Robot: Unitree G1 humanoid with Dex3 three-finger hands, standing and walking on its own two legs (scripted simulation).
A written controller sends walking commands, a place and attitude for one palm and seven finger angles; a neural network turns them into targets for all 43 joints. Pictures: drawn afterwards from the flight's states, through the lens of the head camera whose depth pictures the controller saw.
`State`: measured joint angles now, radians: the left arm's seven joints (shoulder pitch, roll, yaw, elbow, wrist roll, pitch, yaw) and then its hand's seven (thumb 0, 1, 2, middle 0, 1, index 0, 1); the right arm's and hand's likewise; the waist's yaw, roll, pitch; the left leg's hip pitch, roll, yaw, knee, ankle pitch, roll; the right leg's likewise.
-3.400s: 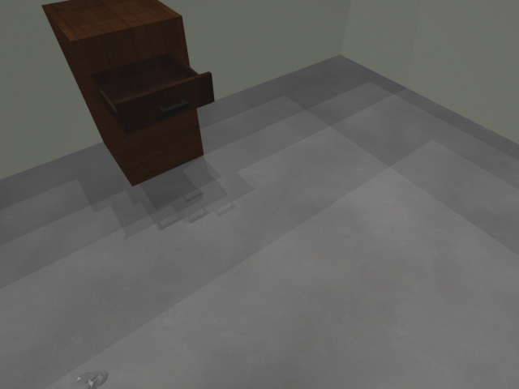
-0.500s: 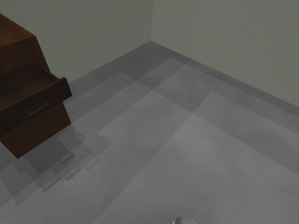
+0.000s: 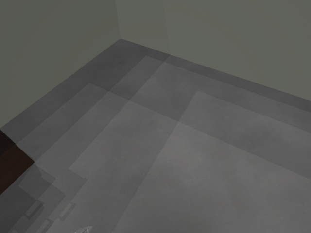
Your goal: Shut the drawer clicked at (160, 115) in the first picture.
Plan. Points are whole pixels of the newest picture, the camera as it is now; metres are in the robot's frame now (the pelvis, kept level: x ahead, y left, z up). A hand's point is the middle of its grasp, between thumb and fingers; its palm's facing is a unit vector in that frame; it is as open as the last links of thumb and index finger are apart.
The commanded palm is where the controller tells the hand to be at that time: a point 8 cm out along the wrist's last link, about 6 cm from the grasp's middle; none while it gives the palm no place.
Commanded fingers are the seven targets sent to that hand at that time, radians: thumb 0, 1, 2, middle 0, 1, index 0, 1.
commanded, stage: walk to a spot facing it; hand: left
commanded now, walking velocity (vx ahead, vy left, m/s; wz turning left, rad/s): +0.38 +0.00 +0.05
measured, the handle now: out of the picture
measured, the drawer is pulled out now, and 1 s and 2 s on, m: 0.25 0.25 0.25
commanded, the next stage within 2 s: turn to face it in 0.22 s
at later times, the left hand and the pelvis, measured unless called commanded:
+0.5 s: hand (83, 218) +0.19 +0.23 -0.18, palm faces +0.11 -0.98 -0.15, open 7.3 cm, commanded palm none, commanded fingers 0.00 0.90 0.90 -0.20 -0.30 -0.20 -0.30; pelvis +0.21 +0.05 +0.01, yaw +3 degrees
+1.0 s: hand (96, 179) +0.30 +0.20 -0.13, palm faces +0.36 -0.89 -0.26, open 7.3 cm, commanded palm none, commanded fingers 0.00 0.90 0.90 -0.20 -0.30 -0.20 -0.30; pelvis +0.27 -0.01 +0.01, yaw +22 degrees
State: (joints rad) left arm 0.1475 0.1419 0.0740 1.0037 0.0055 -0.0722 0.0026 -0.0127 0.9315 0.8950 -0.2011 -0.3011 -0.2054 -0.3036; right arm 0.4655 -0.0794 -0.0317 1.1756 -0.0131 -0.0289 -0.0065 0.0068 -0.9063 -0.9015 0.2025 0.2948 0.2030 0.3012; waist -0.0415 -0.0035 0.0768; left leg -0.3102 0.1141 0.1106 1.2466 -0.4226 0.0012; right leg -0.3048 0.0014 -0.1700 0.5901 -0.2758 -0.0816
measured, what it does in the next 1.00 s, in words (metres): walks ahead, turning left: left foot, then right foot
